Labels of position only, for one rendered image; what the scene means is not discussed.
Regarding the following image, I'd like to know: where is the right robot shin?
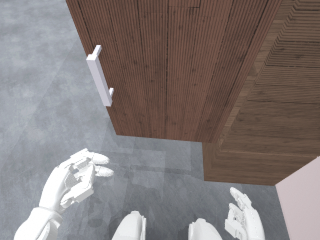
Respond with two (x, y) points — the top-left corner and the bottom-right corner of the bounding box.
(196, 218), (206, 222)

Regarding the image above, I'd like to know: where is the robot right hand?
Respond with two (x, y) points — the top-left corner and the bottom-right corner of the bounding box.
(225, 187), (265, 240)

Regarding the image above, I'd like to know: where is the left robot shin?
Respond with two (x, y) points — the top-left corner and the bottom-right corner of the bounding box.
(130, 211), (140, 215)

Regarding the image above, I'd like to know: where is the cupboard door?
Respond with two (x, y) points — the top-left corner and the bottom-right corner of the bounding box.
(65, 0), (283, 144)

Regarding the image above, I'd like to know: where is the robot shin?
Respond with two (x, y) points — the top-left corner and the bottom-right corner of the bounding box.
(196, 218), (206, 222)
(130, 211), (140, 215)

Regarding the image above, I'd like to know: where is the robot left forearm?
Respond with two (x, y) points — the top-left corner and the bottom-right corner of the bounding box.
(14, 207), (63, 240)

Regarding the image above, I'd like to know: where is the robot left hand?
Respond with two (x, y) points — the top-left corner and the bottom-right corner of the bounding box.
(39, 148), (114, 215)

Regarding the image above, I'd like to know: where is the handle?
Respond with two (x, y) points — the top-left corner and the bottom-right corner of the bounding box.
(86, 45), (114, 107)

